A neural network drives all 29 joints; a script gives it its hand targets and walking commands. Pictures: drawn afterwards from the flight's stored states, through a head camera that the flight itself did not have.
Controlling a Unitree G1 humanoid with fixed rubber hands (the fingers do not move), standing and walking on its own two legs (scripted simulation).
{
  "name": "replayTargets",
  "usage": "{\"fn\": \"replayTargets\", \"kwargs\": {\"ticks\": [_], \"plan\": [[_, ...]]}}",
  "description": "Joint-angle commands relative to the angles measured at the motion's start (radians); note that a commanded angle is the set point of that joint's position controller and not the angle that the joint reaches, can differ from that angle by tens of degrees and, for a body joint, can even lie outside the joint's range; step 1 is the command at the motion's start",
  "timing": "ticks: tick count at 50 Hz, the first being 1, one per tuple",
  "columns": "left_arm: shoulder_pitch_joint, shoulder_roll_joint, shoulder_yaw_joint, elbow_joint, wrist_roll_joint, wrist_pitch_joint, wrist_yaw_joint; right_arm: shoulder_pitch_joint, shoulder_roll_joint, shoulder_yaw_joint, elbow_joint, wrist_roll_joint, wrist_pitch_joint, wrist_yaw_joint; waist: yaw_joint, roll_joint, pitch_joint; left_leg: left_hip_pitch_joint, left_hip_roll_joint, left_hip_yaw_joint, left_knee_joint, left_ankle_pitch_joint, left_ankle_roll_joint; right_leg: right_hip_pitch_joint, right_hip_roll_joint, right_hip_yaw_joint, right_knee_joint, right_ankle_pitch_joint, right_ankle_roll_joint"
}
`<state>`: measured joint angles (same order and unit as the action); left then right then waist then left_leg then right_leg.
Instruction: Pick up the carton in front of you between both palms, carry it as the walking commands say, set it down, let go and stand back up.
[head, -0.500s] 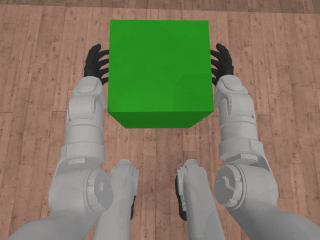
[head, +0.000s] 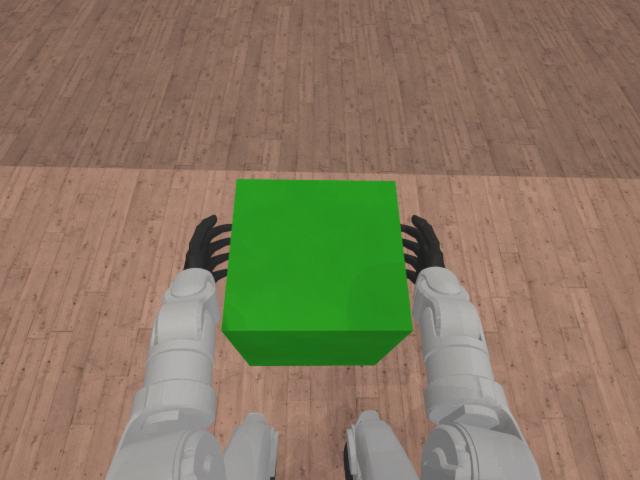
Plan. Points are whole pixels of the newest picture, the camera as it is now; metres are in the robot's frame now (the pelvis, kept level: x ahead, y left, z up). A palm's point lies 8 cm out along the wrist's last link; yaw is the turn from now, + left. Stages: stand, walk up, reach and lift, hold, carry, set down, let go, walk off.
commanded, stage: reach and lift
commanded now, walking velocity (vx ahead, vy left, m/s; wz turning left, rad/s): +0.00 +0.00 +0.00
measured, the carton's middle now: (314, 283) +0.40 +0.00 -0.10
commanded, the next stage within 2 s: hold in 1.50 s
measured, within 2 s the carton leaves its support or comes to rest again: neither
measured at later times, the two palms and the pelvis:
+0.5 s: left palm (157, 261) +0.33 +0.15 +0.12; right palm (476, 262) +0.34 -0.15 +0.12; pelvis +0.04 +0.00 +0.10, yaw +0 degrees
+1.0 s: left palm (152, 258) +0.33 +0.15 +0.13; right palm (483, 259) +0.33 -0.15 +0.13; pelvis +0.03 +0.00 +0.10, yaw +0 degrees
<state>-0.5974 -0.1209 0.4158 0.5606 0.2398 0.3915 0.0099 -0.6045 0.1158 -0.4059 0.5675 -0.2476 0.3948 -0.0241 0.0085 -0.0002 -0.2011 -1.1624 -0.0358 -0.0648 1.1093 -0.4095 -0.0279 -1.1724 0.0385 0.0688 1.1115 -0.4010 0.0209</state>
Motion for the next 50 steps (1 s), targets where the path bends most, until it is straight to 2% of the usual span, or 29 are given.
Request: {"fn": "replayTargets", "kwargs": {"ticks": [1, 11, 19, 23, 29, 31, 37, 43, 50], "plan": [[-0.533, -1.056, -0.592, 0.039, -0.153, -0.009, -0.252, -0.52, 1.077, 0.597, 0.038, 0.157, -0.012, 0.252, 0.003, -0.009, -0.608, 0.439, -0.11, 0.037, -0.205, 0.233, 0.021, 0.488, 0.104, -0.025, -0.207, 0.235, -0.01], [-0.32, -1.048, -0.651, -0.027, -0.154, 0.027, -0.251, -0.312, 1.065, 0.653, -0.031, 0.157, 0.024, 0.254, -0.003, -0.01, -0.413, 0.722, -0.087, 0.007, -0.429, 0.363, 0.024, 0.753, 0.082, -0.002, -0.428, 0.364, -0.013], [-0.186, -1.023, -0.722, -0.14, -0.179, 0.101, -0.243, -0.176, 1.033, 0.715, -0.142, 0.185, 0.099, 0.256, -0.003, 0.005, -0.248, 0.943, -0.069, -0.004, -0.604, 0.443, 0.019, 0.959, 0.068, 0.003, -0.603, 0.435, -0.01], [-0.142, -1.013, -0.726, -0.177, -0.185, 0.153, -0.246, -0.14, 1.021, 0.717, -0.184, 0.192, 0.152, 0.261, -0.008, 0.001, -0.13, 1.002, -0.063, -0.006, -0.682, 0.39, 0.019, 1.018, 0.064, 0.0, -0.68, 0.383, -0.012], [-0.167, -0.979, -0.627, -0.134, -0.139, 0.196, -0.261, -0.16, 0.987, 0.612, -0.135, 0.144, 0.196, 0.275, -0.004, 0.006, 0.042, 0.99, -0.055, 0.004, -0.738, 0.217, 0.03, 1.01, 0.055, -0.007, -0.733, 0.216, -0.026], [-0.215, -0.988, -0.619, -0.127, -0.137, 0.193, -0.265, -0.209, 0.993, 0.603, -0.127, 0.141, 0.193, 0.282, -0.003, 0.007, 0.048, 0.992, -0.053, 0.008, -0.736, 0.181, 0.032, 1.006, 0.053, -0.01, -0.732, 0.178, -0.029], [-0.302, -1.015, -0.649, -0.155, -0.153, 0.184, -0.271, -0.299, 1.019, 0.638, -0.161, 0.157, 0.183, 0.289, -0.004, 0.003, -0.036, 1.022, -0.054, 0.01, -0.722, 0.202, 0.031, 1.046, 0.054, -0.012, -0.719, 0.197, -0.024], [-0.287, -0.999, -0.654, -0.164, -0.151, 0.193, -0.268, -0.279, 1.006, 0.641, -0.168, 0.153, 0.192, 0.283, -0.005, -0.003, -0.046, 1.046, -0.056, 0.013, -0.734, 0.226, 0.029, 1.071, 0.055, -0.012, -0.731, 0.222, -0.02], [-0.221, -0.981, -0.666, -0.206, -0.156, 0.208, -0.261, -0.217, 0.992, 0.655, -0.212, 0.162, 0.206, 0.275, -0.003, 0.0, -0.053, 1.091, -0.06, 0.011, -0.751, 0.323, 0.021, 1.106, 0.059, -0.011, -0.749, 0.317, -0.015]]}}
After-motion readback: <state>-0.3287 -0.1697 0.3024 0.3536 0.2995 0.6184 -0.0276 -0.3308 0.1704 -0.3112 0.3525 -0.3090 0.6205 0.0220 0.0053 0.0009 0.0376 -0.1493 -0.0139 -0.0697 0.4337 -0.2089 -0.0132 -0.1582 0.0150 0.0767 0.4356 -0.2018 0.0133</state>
